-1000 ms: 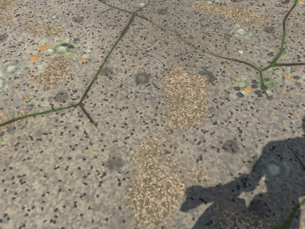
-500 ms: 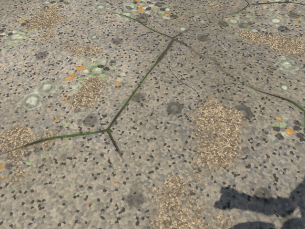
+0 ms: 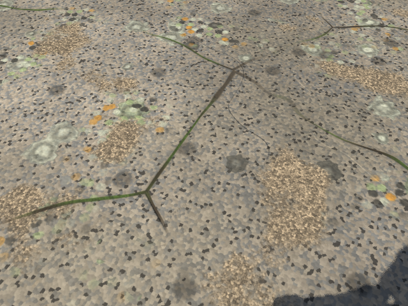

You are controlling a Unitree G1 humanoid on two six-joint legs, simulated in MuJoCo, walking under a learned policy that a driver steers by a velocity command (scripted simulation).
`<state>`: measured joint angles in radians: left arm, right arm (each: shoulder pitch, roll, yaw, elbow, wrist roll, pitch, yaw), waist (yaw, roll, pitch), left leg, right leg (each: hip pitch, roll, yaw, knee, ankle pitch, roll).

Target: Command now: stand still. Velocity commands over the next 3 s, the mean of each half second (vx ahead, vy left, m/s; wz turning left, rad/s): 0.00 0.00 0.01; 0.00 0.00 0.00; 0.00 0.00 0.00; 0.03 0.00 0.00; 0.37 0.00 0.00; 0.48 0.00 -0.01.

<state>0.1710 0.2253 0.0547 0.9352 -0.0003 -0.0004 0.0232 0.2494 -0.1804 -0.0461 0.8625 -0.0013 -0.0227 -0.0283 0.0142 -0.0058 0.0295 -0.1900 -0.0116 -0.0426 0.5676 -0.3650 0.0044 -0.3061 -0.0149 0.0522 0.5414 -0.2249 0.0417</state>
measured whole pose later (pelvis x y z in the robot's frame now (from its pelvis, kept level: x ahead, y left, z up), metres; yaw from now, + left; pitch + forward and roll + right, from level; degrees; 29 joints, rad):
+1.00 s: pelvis +0.00 +0.00 +0.00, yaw -1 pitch -1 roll +0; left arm 0.20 0.19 0.04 1.10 -0.01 0.02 0.04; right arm 0.32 -0.17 -0.01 1.07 0.00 -0.02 -0.04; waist 0.00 -0.01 0.04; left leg -0.15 -0.01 -0.02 0.51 -0.34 0.00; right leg -0.29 -0.01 0.07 0.52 -0.21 0.04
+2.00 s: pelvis +0.02 -0.01 +0.00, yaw -2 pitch -1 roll +0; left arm 0.28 0.18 0.02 1.10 -0.02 0.00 0.04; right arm 0.42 -0.16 -0.01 1.08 0.02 -0.03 -0.04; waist -0.01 0.00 0.01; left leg -0.15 0.01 -0.02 0.56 -0.41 0.01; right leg -0.32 0.01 0.05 0.63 -0.38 -0.01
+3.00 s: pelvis +0.48 +0.02 +0.02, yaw -2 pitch +1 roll +2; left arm 0.09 0.25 0.06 0.87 -0.01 -0.09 0.00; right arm 0.39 -0.23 -0.04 1.00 0.00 -0.10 0.00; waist -0.07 -0.04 -0.01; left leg 0.00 -0.08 0.06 0.17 -0.20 0.07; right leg -0.70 -0.13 0.03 0.68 0.11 -0.02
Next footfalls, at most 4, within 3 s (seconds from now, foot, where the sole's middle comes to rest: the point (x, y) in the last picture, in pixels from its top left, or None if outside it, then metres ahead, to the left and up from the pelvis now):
2.58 left None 0.45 0.11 -0.77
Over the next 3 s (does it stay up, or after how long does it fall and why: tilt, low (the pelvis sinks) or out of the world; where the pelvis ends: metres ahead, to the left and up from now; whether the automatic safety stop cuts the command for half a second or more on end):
stays up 0.48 0.02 0.02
